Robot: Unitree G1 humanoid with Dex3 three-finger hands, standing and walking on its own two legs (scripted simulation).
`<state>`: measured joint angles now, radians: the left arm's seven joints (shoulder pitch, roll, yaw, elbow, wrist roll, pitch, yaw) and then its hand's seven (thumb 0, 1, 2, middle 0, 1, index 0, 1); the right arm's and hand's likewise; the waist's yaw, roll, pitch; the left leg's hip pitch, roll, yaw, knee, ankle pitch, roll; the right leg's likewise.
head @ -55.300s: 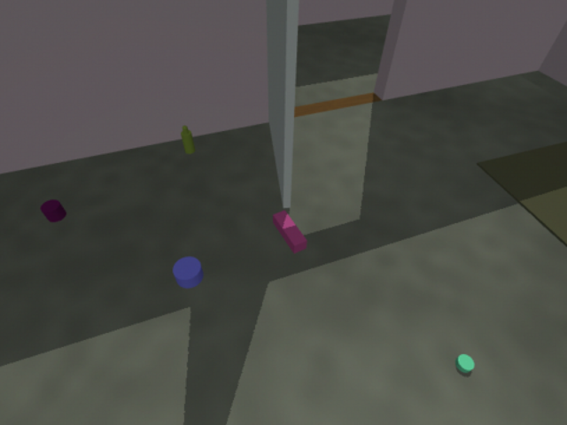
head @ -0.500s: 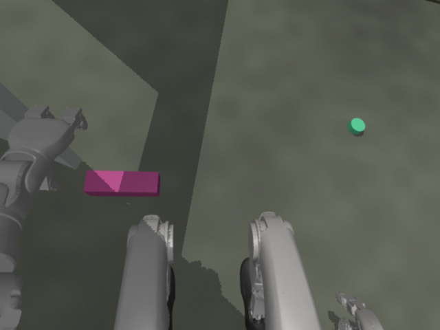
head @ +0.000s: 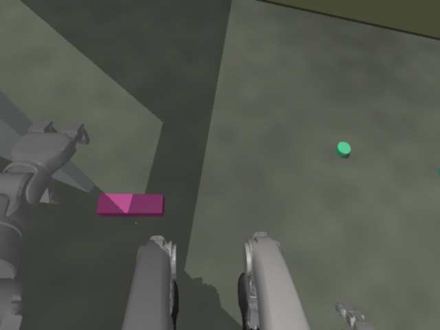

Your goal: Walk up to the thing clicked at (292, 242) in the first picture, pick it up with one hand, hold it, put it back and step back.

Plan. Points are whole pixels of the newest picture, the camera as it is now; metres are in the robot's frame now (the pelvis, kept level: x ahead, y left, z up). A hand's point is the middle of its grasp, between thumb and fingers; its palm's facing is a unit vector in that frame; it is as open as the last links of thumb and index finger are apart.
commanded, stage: go down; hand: left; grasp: from above
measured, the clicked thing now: (132, 205) +0.45 +0.24 -0.49
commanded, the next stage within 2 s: withdraw in 1.22 s
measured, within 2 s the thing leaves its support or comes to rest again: neither
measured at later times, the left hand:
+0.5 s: hand (45, 164) +0.41 +0.30 -0.04, palm faces -0.43 +0.01 -0.90, open 13.5 cm
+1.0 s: hand (38, 158) +0.41 +0.31 -0.02, palm faces -0.43 +0.01 -0.90, open 13.5 cm
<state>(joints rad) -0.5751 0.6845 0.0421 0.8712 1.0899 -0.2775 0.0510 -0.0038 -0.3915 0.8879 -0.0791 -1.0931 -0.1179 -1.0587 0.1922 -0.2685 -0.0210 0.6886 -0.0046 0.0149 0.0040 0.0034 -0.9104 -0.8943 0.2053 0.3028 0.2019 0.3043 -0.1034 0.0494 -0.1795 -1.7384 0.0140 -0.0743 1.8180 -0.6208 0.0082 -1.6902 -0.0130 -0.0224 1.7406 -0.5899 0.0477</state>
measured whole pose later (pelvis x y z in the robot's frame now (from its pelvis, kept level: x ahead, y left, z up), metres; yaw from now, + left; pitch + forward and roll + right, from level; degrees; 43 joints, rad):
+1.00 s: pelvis +0.02 +0.01 +0.06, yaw +0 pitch +29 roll -5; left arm -0.55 0.63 0.03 0.95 1.14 -0.26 0.15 0.00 -0.40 0.89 -0.11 -1.02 -0.14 -1.00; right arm 0.20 -0.25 -0.04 0.72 -0.01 0.03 0.01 0.00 -0.91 -0.89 0.20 0.30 0.20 0.30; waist -0.09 0.05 -0.18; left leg -1.51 0.02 -0.06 1.61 -0.61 0.01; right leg -1.46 -0.01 -0.02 1.52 -0.57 0.05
